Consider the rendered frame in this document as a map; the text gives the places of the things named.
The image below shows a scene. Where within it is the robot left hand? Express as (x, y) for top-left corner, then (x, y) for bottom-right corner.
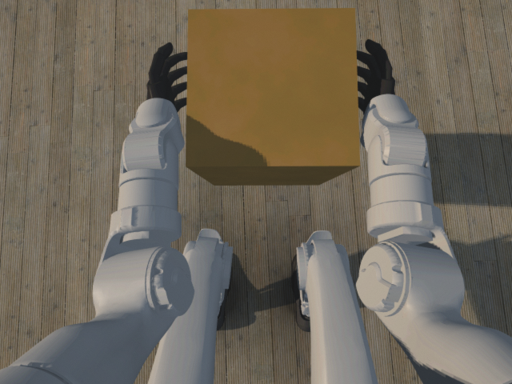
(146, 42), (187, 112)

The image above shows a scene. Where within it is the right robot forearm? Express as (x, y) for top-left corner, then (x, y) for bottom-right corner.
(360, 94), (465, 300)

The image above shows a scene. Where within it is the left robot upper arm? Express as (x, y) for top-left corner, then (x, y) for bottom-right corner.
(0, 246), (194, 384)

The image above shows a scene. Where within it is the right robot foot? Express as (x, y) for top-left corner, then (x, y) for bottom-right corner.
(291, 255), (310, 332)

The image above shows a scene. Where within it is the carton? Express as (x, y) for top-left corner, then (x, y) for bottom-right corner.
(186, 8), (360, 186)

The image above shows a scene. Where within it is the right robot upper arm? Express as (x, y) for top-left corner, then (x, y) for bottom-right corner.
(356, 241), (512, 384)

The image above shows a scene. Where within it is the robot right hand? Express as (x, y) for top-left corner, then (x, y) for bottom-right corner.
(357, 39), (395, 115)

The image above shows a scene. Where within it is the left robot forearm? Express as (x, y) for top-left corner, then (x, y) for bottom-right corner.
(92, 98), (185, 301)

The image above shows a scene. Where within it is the left robot thigh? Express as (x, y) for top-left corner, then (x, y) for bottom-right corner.
(148, 237), (233, 384)

